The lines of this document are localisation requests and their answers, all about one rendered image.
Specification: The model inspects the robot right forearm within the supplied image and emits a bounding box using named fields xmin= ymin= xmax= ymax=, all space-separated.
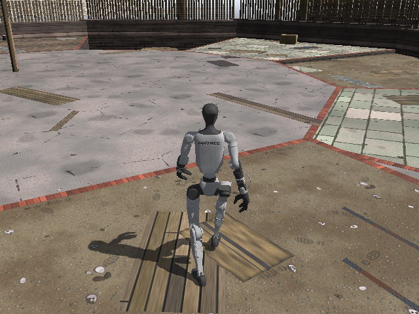
xmin=233 ymin=159 xmax=247 ymax=194

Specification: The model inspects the left robot shin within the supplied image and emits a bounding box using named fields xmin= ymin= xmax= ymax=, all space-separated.
xmin=190 ymin=228 xmax=204 ymax=277

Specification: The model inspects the robot left upper arm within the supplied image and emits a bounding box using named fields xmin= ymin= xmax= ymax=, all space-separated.
xmin=178 ymin=131 xmax=196 ymax=165

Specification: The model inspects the humanoid robot head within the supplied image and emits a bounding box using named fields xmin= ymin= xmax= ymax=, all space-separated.
xmin=199 ymin=103 xmax=221 ymax=135

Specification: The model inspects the robot right hand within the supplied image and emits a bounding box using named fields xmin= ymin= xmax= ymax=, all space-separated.
xmin=234 ymin=193 xmax=249 ymax=213

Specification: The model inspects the robot left forearm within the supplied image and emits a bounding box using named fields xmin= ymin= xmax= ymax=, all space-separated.
xmin=176 ymin=155 xmax=185 ymax=173

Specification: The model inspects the robot right upper arm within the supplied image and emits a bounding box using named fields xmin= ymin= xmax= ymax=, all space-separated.
xmin=223 ymin=131 xmax=240 ymax=169

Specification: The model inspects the robot left hand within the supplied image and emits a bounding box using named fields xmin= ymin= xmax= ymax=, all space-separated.
xmin=176 ymin=168 xmax=192 ymax=180

